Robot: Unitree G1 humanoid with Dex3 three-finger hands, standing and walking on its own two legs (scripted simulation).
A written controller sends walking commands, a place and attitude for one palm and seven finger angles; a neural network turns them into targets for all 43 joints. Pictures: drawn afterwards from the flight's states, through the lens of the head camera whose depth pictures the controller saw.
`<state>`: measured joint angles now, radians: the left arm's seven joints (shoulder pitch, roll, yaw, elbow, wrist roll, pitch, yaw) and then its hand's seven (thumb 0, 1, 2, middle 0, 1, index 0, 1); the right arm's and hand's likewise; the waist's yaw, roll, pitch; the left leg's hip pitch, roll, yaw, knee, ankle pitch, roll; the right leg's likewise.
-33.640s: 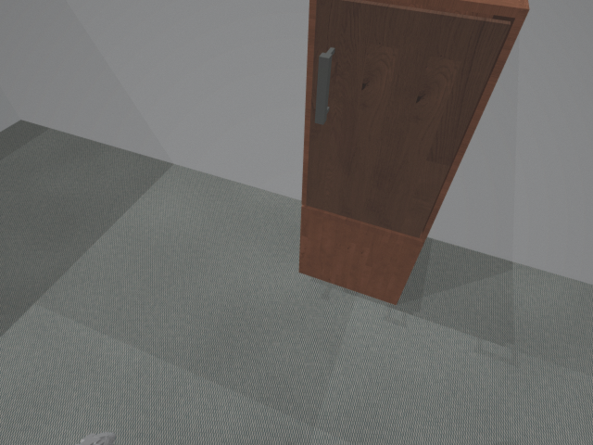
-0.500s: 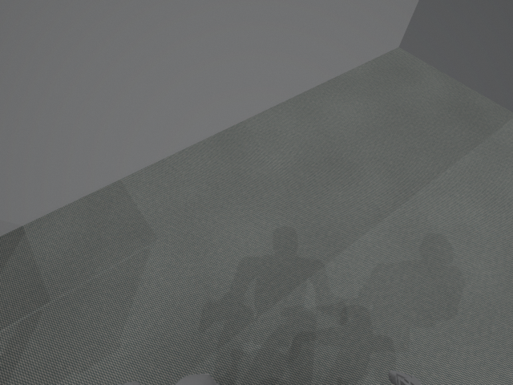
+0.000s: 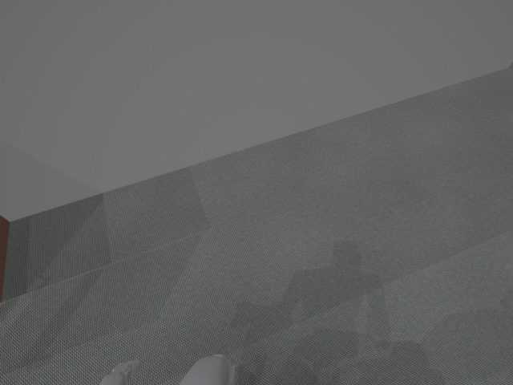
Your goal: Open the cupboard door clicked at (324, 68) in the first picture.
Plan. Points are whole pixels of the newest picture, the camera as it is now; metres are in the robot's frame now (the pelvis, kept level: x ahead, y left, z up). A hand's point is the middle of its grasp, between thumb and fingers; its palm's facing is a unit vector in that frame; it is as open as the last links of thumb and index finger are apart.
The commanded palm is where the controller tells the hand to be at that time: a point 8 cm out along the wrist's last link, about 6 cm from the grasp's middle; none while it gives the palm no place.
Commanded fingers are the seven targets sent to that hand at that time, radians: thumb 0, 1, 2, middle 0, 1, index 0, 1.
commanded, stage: turn to face it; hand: left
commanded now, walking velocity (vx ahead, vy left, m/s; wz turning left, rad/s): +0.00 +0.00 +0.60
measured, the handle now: out of the picture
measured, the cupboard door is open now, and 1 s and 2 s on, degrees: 46 46 46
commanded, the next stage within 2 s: take the last steps up to it in 1.84 s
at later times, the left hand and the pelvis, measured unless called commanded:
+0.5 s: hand out of the picture +0.05 +0.23 -0.15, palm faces +0.31 -0.91 -0.28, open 7.4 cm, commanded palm none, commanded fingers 0.00 0.90 0.90 -0.20 -0.30 -0.20 -0.30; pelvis +0.01 -0.01 +0.00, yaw +18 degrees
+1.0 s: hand out of the picture -0.05 +0.18 -0.19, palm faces +0.61 -0.76 -0.24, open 7.4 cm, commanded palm none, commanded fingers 0.00 0.90 0.90 -0.20 -0.30 -0.20 -0.30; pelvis +0.03 -0.02 -0.01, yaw +37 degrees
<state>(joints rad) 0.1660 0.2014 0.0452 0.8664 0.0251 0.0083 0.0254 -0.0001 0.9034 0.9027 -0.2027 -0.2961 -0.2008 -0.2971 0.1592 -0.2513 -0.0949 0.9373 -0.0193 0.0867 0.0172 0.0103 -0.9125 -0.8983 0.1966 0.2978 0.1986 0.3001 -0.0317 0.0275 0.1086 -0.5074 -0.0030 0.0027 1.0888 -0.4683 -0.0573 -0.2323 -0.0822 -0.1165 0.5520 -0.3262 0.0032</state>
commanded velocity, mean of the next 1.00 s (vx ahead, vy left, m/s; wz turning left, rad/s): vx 0.00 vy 0.00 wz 0.60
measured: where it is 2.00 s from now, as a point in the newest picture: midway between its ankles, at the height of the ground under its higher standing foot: outside the picture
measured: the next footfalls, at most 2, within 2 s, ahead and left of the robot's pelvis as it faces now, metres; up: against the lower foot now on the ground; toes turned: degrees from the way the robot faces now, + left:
left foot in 0.18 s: +0.06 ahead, +0.13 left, +0.00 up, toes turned +13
right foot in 0.56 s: +0.10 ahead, -0.14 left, +0.00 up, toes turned +19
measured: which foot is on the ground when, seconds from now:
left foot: up 0.00-0.16, down 0.18-0.56, up 0.58-0.88, down 0.90-1.00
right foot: down 0.00-0.18, up 0.20-0.54, down 0.56-0.90, up 0.92-1.00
